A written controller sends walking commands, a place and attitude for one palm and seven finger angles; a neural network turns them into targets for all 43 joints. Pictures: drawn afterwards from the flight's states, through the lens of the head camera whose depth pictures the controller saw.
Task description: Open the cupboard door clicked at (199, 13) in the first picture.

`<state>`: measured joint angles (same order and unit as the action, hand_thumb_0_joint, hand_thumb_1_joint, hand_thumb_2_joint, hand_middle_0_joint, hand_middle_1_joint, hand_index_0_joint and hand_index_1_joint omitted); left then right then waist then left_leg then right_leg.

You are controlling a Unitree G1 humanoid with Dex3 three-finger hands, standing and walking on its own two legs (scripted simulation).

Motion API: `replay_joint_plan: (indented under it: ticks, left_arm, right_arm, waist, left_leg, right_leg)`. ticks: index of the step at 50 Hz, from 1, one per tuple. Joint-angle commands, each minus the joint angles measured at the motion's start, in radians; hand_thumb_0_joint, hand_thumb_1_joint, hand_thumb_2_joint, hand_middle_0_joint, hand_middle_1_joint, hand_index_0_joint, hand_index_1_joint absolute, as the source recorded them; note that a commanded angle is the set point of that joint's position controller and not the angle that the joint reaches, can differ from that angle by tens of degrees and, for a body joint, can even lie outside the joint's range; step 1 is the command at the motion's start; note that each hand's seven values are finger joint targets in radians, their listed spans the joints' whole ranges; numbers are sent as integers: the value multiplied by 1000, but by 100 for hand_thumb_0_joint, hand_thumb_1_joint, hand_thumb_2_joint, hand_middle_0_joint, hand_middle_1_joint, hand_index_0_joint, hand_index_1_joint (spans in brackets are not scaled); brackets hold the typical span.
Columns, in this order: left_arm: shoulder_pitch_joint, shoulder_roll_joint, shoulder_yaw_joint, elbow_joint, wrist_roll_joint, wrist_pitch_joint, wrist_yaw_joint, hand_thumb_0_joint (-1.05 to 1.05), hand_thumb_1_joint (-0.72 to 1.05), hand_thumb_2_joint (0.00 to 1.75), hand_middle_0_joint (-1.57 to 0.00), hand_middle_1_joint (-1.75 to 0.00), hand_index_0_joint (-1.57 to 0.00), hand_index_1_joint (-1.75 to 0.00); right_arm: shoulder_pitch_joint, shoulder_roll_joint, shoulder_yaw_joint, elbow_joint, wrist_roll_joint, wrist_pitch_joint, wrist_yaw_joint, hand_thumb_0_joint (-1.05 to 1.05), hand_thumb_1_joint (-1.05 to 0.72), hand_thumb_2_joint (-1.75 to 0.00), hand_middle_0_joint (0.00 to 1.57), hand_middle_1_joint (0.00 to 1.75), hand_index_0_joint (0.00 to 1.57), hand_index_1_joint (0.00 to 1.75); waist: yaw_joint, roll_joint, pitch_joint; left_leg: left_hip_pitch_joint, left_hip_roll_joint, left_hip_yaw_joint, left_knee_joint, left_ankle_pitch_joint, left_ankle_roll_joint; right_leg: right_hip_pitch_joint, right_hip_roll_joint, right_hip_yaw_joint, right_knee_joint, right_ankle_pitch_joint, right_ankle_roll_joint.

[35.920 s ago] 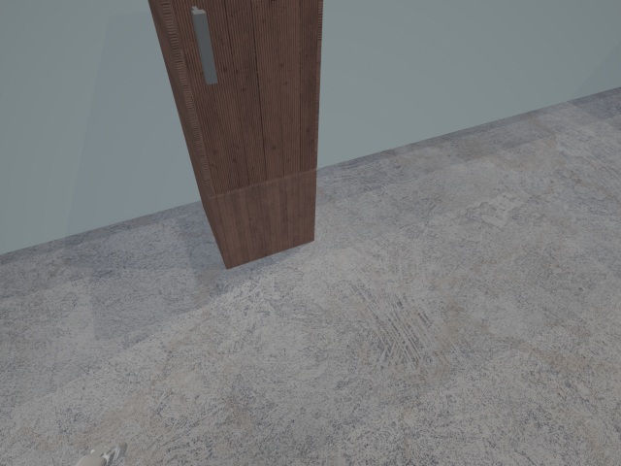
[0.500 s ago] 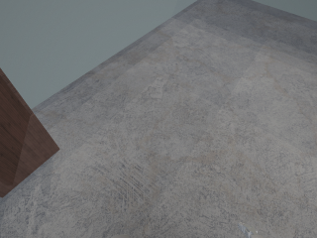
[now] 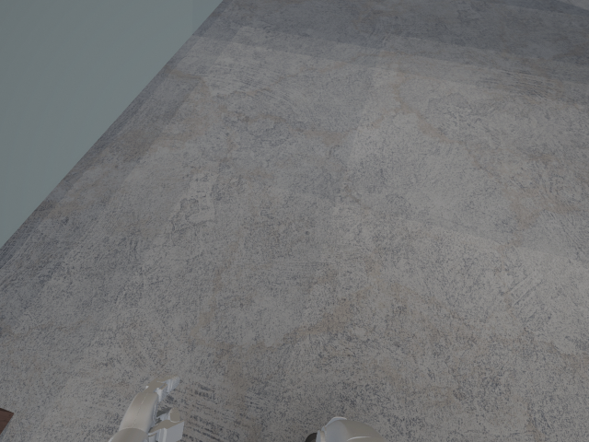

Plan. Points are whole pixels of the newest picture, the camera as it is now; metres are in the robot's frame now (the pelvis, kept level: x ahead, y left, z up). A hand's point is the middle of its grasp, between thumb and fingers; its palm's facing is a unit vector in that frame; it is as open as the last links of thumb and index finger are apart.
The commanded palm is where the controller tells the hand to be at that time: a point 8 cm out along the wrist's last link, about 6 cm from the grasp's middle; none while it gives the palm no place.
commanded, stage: walk to a spot facing it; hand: left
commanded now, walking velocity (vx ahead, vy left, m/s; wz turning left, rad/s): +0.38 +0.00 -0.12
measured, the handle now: out of the picture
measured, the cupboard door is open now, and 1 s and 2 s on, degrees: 46 46 46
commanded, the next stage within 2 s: turn to face it in 0.84 s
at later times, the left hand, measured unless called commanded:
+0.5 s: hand (185, 389) +0.21 +0.18 -0.17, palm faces +0.02 -0.99 -0.14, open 7.3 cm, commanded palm none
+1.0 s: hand (252, 170) +0.67 +0.09 -0.15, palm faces -0.16 -0.96 -0.22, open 7.3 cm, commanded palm none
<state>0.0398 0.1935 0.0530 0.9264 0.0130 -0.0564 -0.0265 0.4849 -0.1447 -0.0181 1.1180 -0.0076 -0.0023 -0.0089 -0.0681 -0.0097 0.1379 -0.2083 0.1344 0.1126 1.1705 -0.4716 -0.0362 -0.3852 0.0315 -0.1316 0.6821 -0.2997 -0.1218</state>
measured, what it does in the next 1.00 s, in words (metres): walks ahead: left foot, then right foot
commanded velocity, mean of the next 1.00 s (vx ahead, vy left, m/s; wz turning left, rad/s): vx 0.32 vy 0.00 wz -0.04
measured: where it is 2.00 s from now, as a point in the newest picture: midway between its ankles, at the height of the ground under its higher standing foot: (325, 276)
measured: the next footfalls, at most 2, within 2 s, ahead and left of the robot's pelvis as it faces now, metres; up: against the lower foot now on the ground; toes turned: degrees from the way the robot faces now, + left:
left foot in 0.44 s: +0.38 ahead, +0.10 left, +0.00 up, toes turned +5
right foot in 0.90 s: +0.61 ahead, -0.17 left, +0.00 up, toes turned -16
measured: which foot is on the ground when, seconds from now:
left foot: up 0.00-0.42, down 0.44-0.92, up 0.94-1.00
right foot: down 0.00-0.42, up 0.44-0.88, down 0.90-1.00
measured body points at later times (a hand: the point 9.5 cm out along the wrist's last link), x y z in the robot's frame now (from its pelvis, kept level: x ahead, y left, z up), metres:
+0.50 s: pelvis +0.28 +0.02 +0.00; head +0.31 +0.02 +0.45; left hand +0.21 +0.23 -0.16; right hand +0.40 -0.22 -0.13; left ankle +0.34 +0.09 -0.72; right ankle +0.09 -0.06 -0.63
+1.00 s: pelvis +0.53 -0.07 +0.01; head +0.58 -0.09 +0.46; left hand +0.68 +0.14 -0.13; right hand +0.39 -0.26 -0.14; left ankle +0.41 +0.08 -0.62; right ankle +0.57 -0.16 -0.72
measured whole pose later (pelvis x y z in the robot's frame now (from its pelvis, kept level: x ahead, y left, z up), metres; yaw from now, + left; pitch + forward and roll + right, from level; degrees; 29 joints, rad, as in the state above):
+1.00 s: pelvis +0.53 -0.07 +0.01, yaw -8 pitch +0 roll +1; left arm 0.10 0.18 0.05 1.01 0.02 -0.09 -0.01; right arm 0.44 -0.14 -0.03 1.17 0.00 -0.02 -0.01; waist -0.06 0.01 0.11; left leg -0.29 0.10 0.07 1.16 -0.46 -0.01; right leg -0.36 -0.03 -0.15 0.62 -0.26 -0.06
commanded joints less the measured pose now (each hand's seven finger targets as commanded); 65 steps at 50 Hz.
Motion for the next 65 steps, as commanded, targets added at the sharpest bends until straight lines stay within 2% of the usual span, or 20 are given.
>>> replay_joint_plan:
  ticks: [1, 4, 14, 19, 20, 21, 22, 23, 26, 31, 39, 41, 43, 44, 45, 46, 49, 52, 62, 65]
  left_arm:
    - [194, 125, 23, 33, -8, -2, 35, 0, 90, 90, -20, -30, -20, -30]
    - [185, 107, 18, 59, 2, -26, 30, 0, 90, 90, -20, -30, -20, -30]
    - [387, 86, 8, 151, 0, -46, 40, 0, 90, 90, -20, -30, -20, -30]
    - [371, 129, 11, 163, 1, -49, 47, 0, 90, 90, -20, -30, -20, -30]
    - [346, 132, 11, 152, -4, -48, 47, 0, 90, 90, -20, -30, -20, -30]
    - [355, 95, 10, 123, -15, -49, 40, 0, 90, 90, -20, -30, -20, -30]
    - [381, 48, -8, 99, -28, -54, 28, 0, 90, 90, -20, -30, -20, -30]
    - [304, 82, 4, 87, -16, -49, 37, 0, 90, 90, -20, -30, -20, -30]
    - [237, 28, 9, 86, 11, -16, 15, 0, 90, 90, -20, -30, -20, -30]
    - [271, -27, 3, 87, 17, 29, -2, 0, 90, 90, -20, -30, -20, -30]
    - [25, 1, 1, 25, 9, 16, -14, 0, 90, 90, -20, -30, -20, -30]
    - [40, 18, 1, 30, 10, 11, -11, 0, 90, 90, -20, -30, -20, -30]
    - [231, 59, 12, 85, 12, -6, -4, 0, 90, 90, -20, -30, -20, -30]
    - [400, 117, 32, 140, 18, -18, 7, 0, 90, 90, -20, -30, -20, -30]
    - [540, 234, 67, 175, 21, -24, 24, 0, 90, 90, -20, -30, -20, -30]
    - [533, 269, 64, 179, -5, -20, 28, 0, 90, 90, -20, -30, -20, -30]
    - [288, 130, 22, 118, -6, -13, 46, 0, 90, 90, -20, -30, -20, -30]
    - [197, 65, -7, 97, 1, -30, 45, 0, 90, 90, -20, -30, -20, -30]
    - [184, 129, 27, 54, 7, 1, 51, 0, 90, 90, -20, -30, -20, -30]
    - [158, 168, 40, 27, 2, 13, 52, 0, 90, 90, -20, -30, -20, -30]
  right_arm:
    - [-115, -86, -32, -126, -10, -38, -5, 0, -90, -90, 20, 30, 20, 30]
    - [-45, -47, -31, -93, -14, -18, 6, 0, -90, -90, 20, 30, 20, 30]
    - [-431, -71, -35, -196, -7, -39, 35, 0, -90, -90, 20, 30, 20, 30]
    - [-290, -106, -44, -140, -16, -53, 20, 0, -90, -90, 20, 30, 20, 30]
    - [-149, -141, -56, -98, -23, -57, 11, 0, -90, -90, 20, 30, 20, 30]
    - [5, -242, -80, -69, -41, -64, 0, 0, -90, -90, 20, 30, 20, 30]
    - [93, -312, -93, -56, -40, -62, -7, 0, -90, -90, 20, 30, 20, 30]
    - [36, -289, -88, -61, -21, -53, -9, 0, -90, -90, 20, 30, 20, 30]
    - [-141, -145, -52, -107, -22, -79, -15, 0, -90, -90, 20, 30, 20, 30]
    - [-122, -129, -41, -84, -12, -96, -10, 0, -90, -90, 20, 30, 20, 30]
    - [42, -137, -36, -17, -24, -75, -3, 0, -90, -90, 20, 30, 20, 30]
    - [57, -149, -34, -3, -24, -71, -6, 0, -90, -90, 20, 30, 20, 30]
    - [38, -163, -31, 1, -17, -69, -8, 0, -90, -90, 20, 30, 20, 30]
    - [7, -157, -32, -10, -5, -71, -1, 0, -90, -90, 20, 30, 20, 30]
    - [43, -92, -24, -33, 11, -77, 0, 0, -90, -90, 20, 30, 20, 30]
    - [17, -98, -27, -48, 15, -70, -4, 0, -90, -90, 20, 30, 20, 30]
    - [-107, -54, -31, -50, 7, -47, -7, 0, -90, -90, 20, 30, 20, 30]
    - [-20, -2, -17, -15, 0, -9, -4, 0, -90, -90, 20, 30, 20, 30]
    - [-263, -62, -32, -148, -8, 12, 25, 0, -90, -90, 20, 30, 20, 30]
    - [-165, -131, -51, -154, -19, 11, 27, 0, -90, -90, 20, 30, 20, 30]
  waist:
    - [71, -24, -66]
    - [10, -50, -106]
    - [105, -109, -69]
    - [0, -99, -123]
    - [-73, -84, -177]
    - [-123, 74, -309]
    - [-105, 264, -425]
    - [-78, 140, -351]
    - [24, 89, -34]
    - [87, 122, -71]
    - [17, 100, 10]
    - [34, 101, -14]
    - [124, 67, -133]
    - [198, 13, -227]
    - [235, -263, -378]
    - [205, -272, -405]
    - [106, -68, -152]
    - [18, -91, -133]
    - [49, -139, -115]
    - [-19, -59, -177]
  left_leg:
    - [-344, 51, -107, 92, 117, -3]
    - [-267, 27, -68, -96, 158, -18]
    - [-472, -34, -20, -387, 283, 1]
    - [-110, -171, 86, -581, 251, 69]
    - [127, -145, 51, -631, 344, 102]
    - [394, 91, -262, -639, 433, 207]
    - [562, 353, -615, -752, 596, 349]
    - [455, 372, -621, -817, 564, 368]
    - [23, 244, -361, -959, 297, 225]
    - [-20, 128, -60, -991, 462, 165]
    - [102, 149, -1, -979, 524, 151]
    - [153, 158, 20, -909, 704, 142]
    - [158, 132, 46, -665, 921, 111]
    - [-13, 86, 74, -446, 846, 80]
    - [-286, -73, 112, -92, 251, 30]
    - [-385, -103, -23, 166, -141, 31]
    - [-361, 8, -128, 116, 61, 25]
    - [-239, 3, -99, -70, 118, 3]
    - [-294, -56, 27, -414, 171, 3]
    - [-68, -104, 26, -594, 325, 33]
  right_leg:
    - [185, -339, 381, -456, 248, -84]
    - [152, -254, 239, -464, 342, -62]
    - [496, -249, 224, -404, 751, -30]
    - [435, -228, 153, -161, 1143, 13]
    - [291, -213, 132, 16, 1059, 40]
    - [44, -111, 82, 302, 684, 88]
    - [-162, 19, 82, 673, -171, 96]
    - [-227, -35, 182, 803, -206, 73]
    - [-249, -134, 184, 731, -10, 104]
    - [-170, -165, 120, 423, 97, 138]
    - [-150, -121, 15, 6, 191, 108]
    - [-79, -88, -9, -43, 143, 80]
    - [183, -35, -32, -140, 148, 48]
    - [460, -96, 61, -139, 201, 8]
    - [730, -401, 480, -202, 312, -98]
    - [718, -522, 622, -316, 395, -150]
    - [309, -424, 304, -372, 533, -49]
    - [161, -357, 61, -397, 654, 2]
    - [340, -377, -60, -263, 790, 26]
    - [290, -365, -102, -17, 713, 79]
